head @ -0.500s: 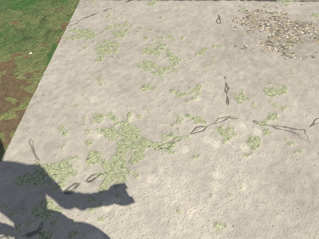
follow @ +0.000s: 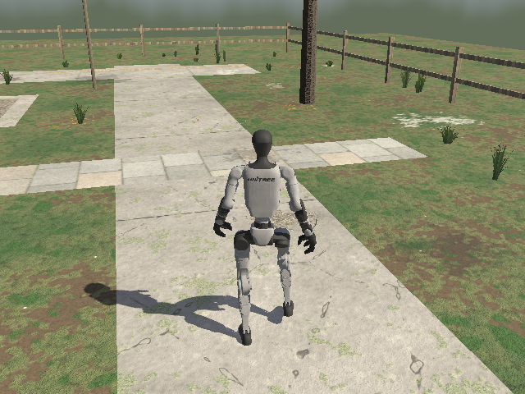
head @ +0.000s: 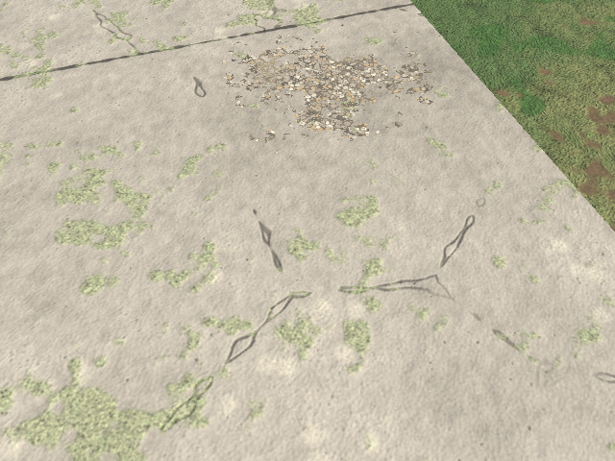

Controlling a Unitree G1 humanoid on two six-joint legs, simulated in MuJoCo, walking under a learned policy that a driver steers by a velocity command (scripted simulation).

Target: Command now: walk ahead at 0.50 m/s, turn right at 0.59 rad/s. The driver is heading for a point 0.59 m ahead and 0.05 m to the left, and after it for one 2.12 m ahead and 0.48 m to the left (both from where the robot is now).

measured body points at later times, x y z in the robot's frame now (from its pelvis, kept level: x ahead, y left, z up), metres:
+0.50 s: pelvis +0.28 -0.07 +0.00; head +0.30 -0.08 +0.45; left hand +0.38 +0.20 -0.11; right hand +0.38 -0.36 -0.12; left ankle +0.42 +0.11 -0.67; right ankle +0.23 -0.14 -0.75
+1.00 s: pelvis +0.57 -0.01 +0.00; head +0.60 +0.01 +0.45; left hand +0.70 +0.29 -0.09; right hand +0.70 -0.27 -0.11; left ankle +0.56 +0.06 -0.75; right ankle +0.68 -0.18 -0.67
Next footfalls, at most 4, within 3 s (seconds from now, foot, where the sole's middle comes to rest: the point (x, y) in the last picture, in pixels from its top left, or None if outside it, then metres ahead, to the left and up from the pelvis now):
0.20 right None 0.27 -0.15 -0.78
0.74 left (269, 408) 0.59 0.06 -0.78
1.22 right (321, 288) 0.91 -0.08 -0.78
1.74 left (179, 260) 1.02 0.29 -0.78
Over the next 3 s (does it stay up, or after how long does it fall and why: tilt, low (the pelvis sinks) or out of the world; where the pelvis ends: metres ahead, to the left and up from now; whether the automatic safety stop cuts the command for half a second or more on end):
stays up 1.58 0.41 0.00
